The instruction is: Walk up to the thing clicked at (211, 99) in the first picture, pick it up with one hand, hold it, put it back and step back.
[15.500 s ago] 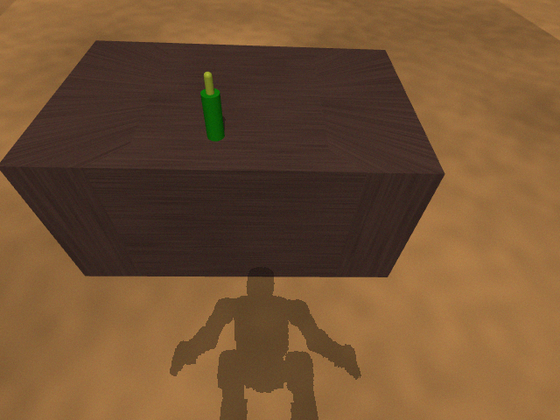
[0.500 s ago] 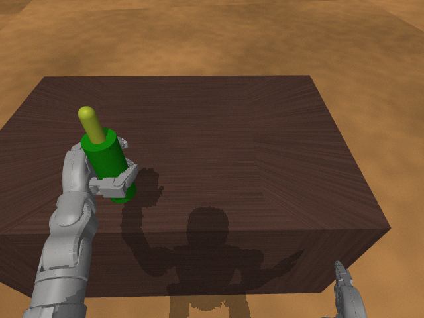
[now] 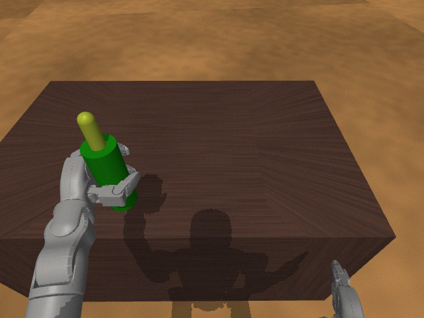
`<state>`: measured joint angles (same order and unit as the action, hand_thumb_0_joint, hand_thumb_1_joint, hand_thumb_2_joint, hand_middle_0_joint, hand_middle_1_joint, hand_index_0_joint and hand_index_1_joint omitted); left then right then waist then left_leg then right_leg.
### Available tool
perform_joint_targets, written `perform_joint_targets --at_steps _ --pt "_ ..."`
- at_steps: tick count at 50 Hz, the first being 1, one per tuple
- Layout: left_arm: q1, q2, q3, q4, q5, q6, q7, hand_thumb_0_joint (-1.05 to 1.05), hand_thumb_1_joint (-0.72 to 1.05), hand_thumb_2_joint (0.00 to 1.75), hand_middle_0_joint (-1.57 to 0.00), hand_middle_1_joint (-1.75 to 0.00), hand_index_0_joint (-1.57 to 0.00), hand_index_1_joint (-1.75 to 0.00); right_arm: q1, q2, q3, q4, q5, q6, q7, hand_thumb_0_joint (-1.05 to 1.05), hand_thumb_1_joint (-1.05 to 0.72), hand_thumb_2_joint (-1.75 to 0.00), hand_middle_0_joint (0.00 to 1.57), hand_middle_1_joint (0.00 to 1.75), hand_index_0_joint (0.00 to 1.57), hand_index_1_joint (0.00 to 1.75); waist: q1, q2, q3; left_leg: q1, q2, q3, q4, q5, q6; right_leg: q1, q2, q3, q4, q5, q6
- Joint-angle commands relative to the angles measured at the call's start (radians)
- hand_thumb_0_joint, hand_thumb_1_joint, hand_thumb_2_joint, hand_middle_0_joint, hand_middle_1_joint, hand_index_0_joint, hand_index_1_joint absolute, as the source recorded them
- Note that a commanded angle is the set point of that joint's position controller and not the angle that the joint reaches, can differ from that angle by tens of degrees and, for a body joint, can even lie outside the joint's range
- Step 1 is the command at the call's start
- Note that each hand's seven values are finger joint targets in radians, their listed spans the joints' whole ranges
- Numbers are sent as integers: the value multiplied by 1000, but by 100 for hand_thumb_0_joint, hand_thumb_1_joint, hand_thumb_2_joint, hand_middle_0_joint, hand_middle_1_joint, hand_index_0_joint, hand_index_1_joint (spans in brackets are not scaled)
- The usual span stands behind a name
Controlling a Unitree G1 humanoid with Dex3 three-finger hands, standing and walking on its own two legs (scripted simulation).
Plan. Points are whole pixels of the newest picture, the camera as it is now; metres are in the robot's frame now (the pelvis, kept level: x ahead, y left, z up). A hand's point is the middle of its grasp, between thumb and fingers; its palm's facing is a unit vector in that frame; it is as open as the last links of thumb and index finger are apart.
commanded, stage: hold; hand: left
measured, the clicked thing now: (107, 164) +0.32 +0.18 +0.17
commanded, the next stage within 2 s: none
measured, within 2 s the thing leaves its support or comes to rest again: neither
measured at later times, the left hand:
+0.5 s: hand (121, 170) +0.33 +0.16 +0.14, palm faces +0.15 -0.99 -0.01, open 7.6 cm
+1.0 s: hand (119, 169) +0.33 +0.16 +0.14, palm faces +0.14 -0.99 -0.01, open 7.6 cm
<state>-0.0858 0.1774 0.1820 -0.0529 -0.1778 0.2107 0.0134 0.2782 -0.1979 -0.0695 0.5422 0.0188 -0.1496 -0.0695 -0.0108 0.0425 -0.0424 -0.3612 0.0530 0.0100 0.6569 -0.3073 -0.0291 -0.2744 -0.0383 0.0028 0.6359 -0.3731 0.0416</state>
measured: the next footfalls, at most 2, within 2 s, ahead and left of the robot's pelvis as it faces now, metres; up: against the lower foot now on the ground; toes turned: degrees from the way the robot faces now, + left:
none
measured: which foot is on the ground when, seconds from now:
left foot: down 0.00-1.00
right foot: down 0.00-1.00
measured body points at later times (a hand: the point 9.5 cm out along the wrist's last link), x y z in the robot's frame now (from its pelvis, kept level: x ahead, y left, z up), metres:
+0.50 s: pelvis +0.01 +0.00 +0.00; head +0.00 -0.02 +0.45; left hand +0.32 +0.22 +0.14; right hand +0.17 -0.26 -0.07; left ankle +0.02 +0.14 -0.72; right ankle -0.02 -0.15 -0.72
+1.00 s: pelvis +0.00 +0.00 +0.01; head +0.00 -0.02 +0.46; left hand +0.31 +0.22 +0.15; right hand +0.17 -0.25 -0.07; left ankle +0.02 +0.14 -0.72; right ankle -0.02 -0.15 -0.72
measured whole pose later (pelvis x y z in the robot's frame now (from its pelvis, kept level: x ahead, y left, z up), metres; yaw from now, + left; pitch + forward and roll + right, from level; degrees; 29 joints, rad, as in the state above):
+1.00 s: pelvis +0.00 +0.00 +0.01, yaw +1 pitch +0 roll +0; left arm -0.11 0.17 0.18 -0.04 -0.18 0.23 0.00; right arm 0.23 -0.20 -0.08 0.62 0.01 -0.18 -0.07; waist -0.01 0.05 -0.03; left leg -0.32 0.05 0.00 0.60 -0.28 -0.03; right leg -0.23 -0.04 -0.01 0.58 -0.35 0.04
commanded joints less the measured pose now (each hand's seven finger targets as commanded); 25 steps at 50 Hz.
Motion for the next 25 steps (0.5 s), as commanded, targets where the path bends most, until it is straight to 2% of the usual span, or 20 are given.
perform_joint_targets --at_steps 1,3,4,5,7,8,9,10,11,12,14,15,16,18,19,20,21,22,23,25 --pt "-363 147 66 -357 -18 -86 7 0 25 121 -130 -140 -132 -140 -112 -125 -59 -181 7 -64 -7 0 50 -6 5 5 5 5 -1 -13 -230 195 -36 20 -90 212 29 -19 37 -57 -104 260 -18" --pt "-301 119 46 -323 -19 -75 6 0 24 122 -130 -141 -132 -141 -88 -117 -48 -156 4 -63 -8 0 51 -6 5 5 5 5 -7 -32 -230 204 -34 18 -85 248 33 -7 38 -57 -100 297 -15" --pt "-334 115 30 -368 -17 -75 6 0 26 122 -130 -141 -132 -140 -92 -93 -30 -120 3 -60 -4 0 51 -6 5 5 5 5 6 -8 -226 199 -32 15 -84 273 30 -10 39 -59 -90 317 -19" --pt "-331 128 45 -359 -20 -74 6 0 24 121 -128 -139 -130 -139 -96 -120 -57 -125 3 -60 -8 0 51 -6 5 5 5 5 -4 -8 -235 209 -35 19 -77 290 31 -11 35 -55 -92 340 -17" --pt "-328 135 56 -323 -14 -65 7 0 25 121 -129 -140 -131 -140 -124 -143 -67 -147 0 -64 -10 0 51 -6 5 5 5 5 -6 -42 -220 200 -34 17 -84 276 33 -9 36 -55 -100 327 -13" --pt "-385 125 38 -384 -11 -70 7 0 26 122 -129 -140 -131 -140 -135 -104 -38 -143 0 -66 -6 0 51 -6 5 5 5 5 -2 -18 -223 203 -36 17 -90 255 32 -10 34 -54 -103 309 -16" --pt "-367 160 78 -363 -13 -68 12 0 24 123 -130 -141 -132 -141 -115 -113 -47 -133 1 -63 -10 0 51 -6 5 5 5 5 2 -13 -228 208 -39 19 -87 257 34 -6 32 -52 -110 311 -15" --pt "-380 147 59 -379 -9 -68 12 0 25 123 -130 -141 -132 -141 -118 -121 -55 -134 1 -63 -12 0 51 -6 5 5 5 5 -8 -17 -222 210 -40 19 -93 247 34 -12 32 -52 -113 305 -14" --pt "-360 161 84 -341 -13 -63 14 0 25 123 -129 -141 -131 -141 -107 -122 -56 -124 0 -65 -13 0 51 -6 5 5 5 5 -6 -42 -225 210 -41 21 -86 263 37 -2 29 -51 -115 322 -10" --pt "-365 161 86 -354 -16 -62 14 0 27 124 -131 -142 -133 -142 -103 -136 -65 -110 0 -64 -13 0 51 -6 5 5 5 5 -9 -39 -221 208 -42 20 -90 254 37 -4 29 -50 -116 317 -11" --pt "-383 153 75 -368 -16 -61 12 0 26 124 -130 -142 -132 -142 -116 -119 -58 -107 1 -67 -15 0 51 -6 5 5 5 5 -5 -10 -221 217 -43 22 -93 255 34 -9 29 -51 -113 314 -15" --pt "-351 156 91 -311 -17 -54 12 0 26 123 -131 -142 -133 -142 -104 -123 -58 -103 0 -67 -15 0 51 -6 5 5 5 5 -2 -27 -208 212 -40 19 -97 252 34 -9 32 -55 -117 306 -14" --pt "-345 132 67 -273 -12 -50 8 0 27 124 -131 -142 -133 -142 -115 -116 -54 -92 0 -68 -12 0 51 -6 5 5 5 5 -8 -36 -181 204 -38 18 -102 248 34 -20 34 -57 -116 302 -15" --pt "-368 139 79 -261 -19 -54 3 0 29 125 -131 -143 -133 -143 -123 -142 -72 -104 -1 -71 -12 0 51 -6 5 5 5 5 -16 -46 -215 218 -37 17 -98 267 35 -6 33 -55 -115 325 -13" --pt "-368 133 62 -272 -19 -54 -2 0 30 125 -133 -144 -135 -144 -126 -118 -55 -89 2 -70 -8 0 52 -6 5 5 5 5 -2 -25 -204 210 -41 19 -98 273 35 -6 30 -54 -114 331 -15" --pt "-381 123 45 -284 -19 -56 -7 0 29 126 -134 -145 -136 -145 -119 -113 -46 -103 2 -71 -4 0 51 -6 5 5 5 5 -12 -14 -214 221 -40 19 -98 280 35 -9 31 -54 -114 339 -15" --pt "-372 131 55 -287 -18 -56 -7 0 28 126 -134 -144 -136 -144 -137 -121 -50 -115 2 -73 -4 0 51 -6 5 5 5 5 2 -27 -210 215 -40 16 -103 280 34 -8 33 -59 -114 331 -16" --pt "-337 109 32 -275 -17 -57 -10 0 27 124 -132 -143 -134 -143 -137 -121 -48 -139 2 -74 -4 0 51 -6 5 5 5 5 0 -42 -229 218 -40 16 -97 302 36 15 33 -61 -116 352 -15" --pt "-362 146 72 -308 -22 -64 -9 0 28 124 -132 -143 -134 -143 -138 -108 -39 -108 5 -71 -1 0 52 -6 5 5 5 5 14 -19 -217 208 -45 20 -93 296 37 8 28 -56 -117 350 -15" --pt "-328 130 65 -278 -22 -66 -11 0 27 124 -132 -143 -134 -143 -133 -141 -67 -114 1 -74 -3 0 51 -6 5 5 5 5 4 -47 -209 206 -46 22 -94 275 40 4 28 -53 -126 337 -11"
